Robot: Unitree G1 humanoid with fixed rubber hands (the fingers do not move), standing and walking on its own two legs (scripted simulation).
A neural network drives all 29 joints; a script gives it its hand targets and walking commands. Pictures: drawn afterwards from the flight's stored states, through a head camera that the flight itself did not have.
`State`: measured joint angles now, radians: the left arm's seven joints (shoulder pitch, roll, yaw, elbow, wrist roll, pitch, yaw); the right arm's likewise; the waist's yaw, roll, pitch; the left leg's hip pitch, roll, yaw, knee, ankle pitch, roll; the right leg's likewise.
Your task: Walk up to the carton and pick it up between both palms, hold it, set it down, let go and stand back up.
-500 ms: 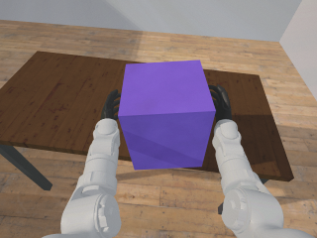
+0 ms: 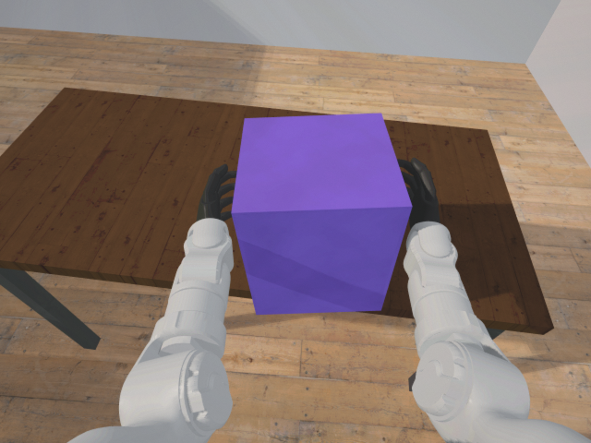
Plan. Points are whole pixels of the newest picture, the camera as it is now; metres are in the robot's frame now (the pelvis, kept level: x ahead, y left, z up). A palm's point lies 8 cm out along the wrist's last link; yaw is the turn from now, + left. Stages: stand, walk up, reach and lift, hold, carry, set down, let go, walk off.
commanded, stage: set down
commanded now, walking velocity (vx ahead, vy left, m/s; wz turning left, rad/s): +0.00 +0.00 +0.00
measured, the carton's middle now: (315, 218) +0.43 -0.03 +0.02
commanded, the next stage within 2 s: none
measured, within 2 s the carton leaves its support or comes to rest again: rests again in 0.66 s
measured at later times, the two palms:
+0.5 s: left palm (216, 215) +0.42 +0.13 +0.05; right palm (415, 213) +0.42 -0.17 +0.06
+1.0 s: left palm (217, 219) +0.41 +0.12 +0.05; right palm (417, 219) +0.41 -0.17 +0.05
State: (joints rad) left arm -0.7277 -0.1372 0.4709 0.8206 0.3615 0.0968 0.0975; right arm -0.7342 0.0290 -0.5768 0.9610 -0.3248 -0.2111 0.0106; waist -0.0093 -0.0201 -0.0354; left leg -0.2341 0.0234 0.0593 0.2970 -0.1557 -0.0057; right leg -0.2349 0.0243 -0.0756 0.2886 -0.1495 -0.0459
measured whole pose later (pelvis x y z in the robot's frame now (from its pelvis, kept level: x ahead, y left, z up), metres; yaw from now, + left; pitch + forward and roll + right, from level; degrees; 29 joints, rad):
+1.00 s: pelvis +0.00 +0.00 +0.00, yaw -1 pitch +11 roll +0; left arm -0.77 -0.16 0.56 0.85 0.42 -0.04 0.10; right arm -0.77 0.05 -0.70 0.95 -0.45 -0.25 0.04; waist 0.01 -0.02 -0.05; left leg -0.34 0.03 0.09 0.31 -0.15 0.00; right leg -0.35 0.02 -0.07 0.31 -0.14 -0.05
